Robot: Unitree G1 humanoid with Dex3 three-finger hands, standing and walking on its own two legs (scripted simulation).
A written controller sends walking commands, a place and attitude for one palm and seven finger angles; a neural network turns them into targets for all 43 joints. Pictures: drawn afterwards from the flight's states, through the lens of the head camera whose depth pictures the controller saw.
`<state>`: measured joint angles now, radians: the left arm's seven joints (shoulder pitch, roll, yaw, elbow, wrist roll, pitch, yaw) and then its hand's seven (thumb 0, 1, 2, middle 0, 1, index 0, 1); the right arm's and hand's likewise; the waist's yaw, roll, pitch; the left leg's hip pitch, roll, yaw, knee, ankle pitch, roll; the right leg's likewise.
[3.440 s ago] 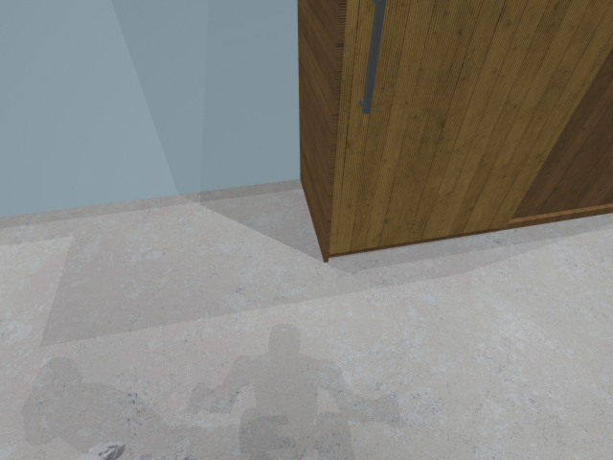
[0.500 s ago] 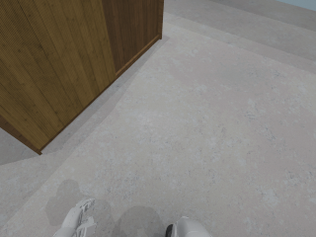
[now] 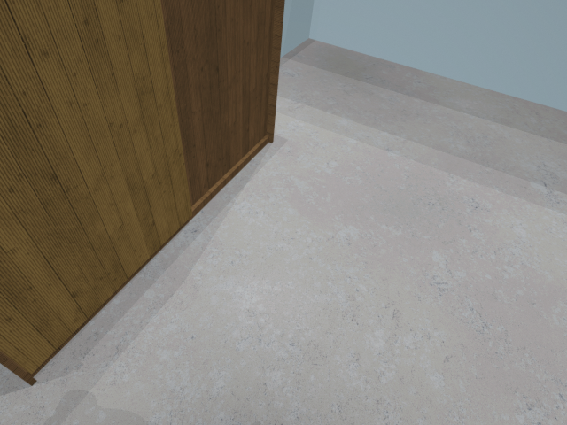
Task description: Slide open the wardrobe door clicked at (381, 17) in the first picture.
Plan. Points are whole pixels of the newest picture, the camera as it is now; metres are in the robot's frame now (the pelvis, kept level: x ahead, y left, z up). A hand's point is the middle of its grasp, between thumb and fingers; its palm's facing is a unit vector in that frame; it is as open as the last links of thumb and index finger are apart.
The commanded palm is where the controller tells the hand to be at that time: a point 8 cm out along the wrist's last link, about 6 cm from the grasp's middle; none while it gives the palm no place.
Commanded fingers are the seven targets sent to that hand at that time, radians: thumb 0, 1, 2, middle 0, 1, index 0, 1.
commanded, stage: walk to a spot facing it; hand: left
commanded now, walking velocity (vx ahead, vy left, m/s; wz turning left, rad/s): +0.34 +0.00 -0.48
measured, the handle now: out of the picture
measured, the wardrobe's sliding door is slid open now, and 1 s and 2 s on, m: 0.00 0.00 0.00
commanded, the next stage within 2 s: turn to face it in 0.28 s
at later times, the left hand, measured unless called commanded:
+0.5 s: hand (242, 311) +0.37 +0.10 -0.18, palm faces -0.24 -0.95 -0.22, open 7.3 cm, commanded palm none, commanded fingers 0.00 0.90 0.90 -0.20 -0.30 -0.20 -0.30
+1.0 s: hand (200, 318) +0.35 +0.18 -0.19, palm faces +0.07 -0.98 -0.19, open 7.3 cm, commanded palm none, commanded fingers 0.00 0.90 0.90 -0.20 -0.30 -0.20 -0.30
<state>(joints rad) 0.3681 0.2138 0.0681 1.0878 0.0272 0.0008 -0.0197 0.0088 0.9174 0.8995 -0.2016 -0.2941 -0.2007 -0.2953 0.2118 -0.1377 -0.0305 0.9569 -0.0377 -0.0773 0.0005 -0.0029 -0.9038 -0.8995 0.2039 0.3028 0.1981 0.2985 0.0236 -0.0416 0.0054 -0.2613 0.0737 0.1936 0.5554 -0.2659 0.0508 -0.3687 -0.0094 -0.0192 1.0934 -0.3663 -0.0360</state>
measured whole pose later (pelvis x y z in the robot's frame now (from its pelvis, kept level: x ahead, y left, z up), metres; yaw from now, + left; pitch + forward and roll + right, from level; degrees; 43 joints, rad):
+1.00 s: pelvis +0.28 -0.02 -0.01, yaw +2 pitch -1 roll -2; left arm 0.17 0.23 0.08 0.96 0.02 0.06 0.02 0.00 0.92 0.90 -0.20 -0.29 -0.20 -0.30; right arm 0.21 -0.19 -0.06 0.92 -0.04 0.01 0.01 0.00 -0.91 -0.90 0.20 0.30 0.20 0.30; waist -0.03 -0.04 0.07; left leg -0.40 0.05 0.11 0.69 -0.29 0.07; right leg -0.45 -0.10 -0.14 1.07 -0.51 0.05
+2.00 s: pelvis +0.24 -0.05 +0.00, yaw +38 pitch +0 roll +0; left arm 0.19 0.29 0.08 0.91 0.01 0.07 0.01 0.01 0.91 0.90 -0.20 -0.29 -0.20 -0.30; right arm 0.13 -0.22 -0.05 0.89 -0.03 0.03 0.01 0.00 -0.90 -0.90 0.21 0.30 0.20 0.30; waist 0.01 -0.04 0.11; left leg -0.28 0.00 0.00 0.54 -0.26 0.01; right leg -0.47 -0.11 -0.05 1.06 -0.45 0.09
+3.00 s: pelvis +0.21 -0.08 +0.00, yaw +64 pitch -2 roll +0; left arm 0.22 0.20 0.03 0.98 0.02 0.03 0.00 0.01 0.91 0.90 -0.20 -0.29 -0.20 -0.30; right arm 0.21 -0.18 -0.04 1.00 -0.03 0.02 0.00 0.00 -0.91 -0.90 0.21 0.30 0.20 0.30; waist -0.01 0.02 0.03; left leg -0.23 -0.02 0.00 0.47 -0.22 0.03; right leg -0.24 -0.04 -0.07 0.64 -0.41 0.05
